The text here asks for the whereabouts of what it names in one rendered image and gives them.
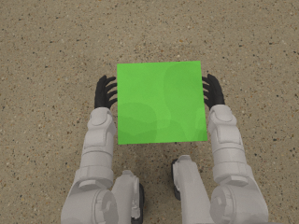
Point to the left robot shin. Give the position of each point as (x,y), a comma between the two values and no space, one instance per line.
(135,212)

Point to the robot right upper arm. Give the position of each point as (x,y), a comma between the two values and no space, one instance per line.
(231,204)

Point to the robot left hand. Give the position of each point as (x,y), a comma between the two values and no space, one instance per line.
(102,94)

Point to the carton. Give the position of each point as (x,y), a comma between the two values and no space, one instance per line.
(160,103)

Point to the robot left forearm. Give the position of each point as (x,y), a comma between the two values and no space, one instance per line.
(95,170)

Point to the robot right thigh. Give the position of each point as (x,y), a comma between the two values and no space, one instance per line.
(195,204)

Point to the robot left upper arm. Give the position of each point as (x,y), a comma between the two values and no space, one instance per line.
(97,206)

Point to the robot right hand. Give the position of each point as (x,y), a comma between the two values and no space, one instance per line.
(214,94)

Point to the robot right forearm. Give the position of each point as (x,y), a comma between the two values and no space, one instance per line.
(230,164)

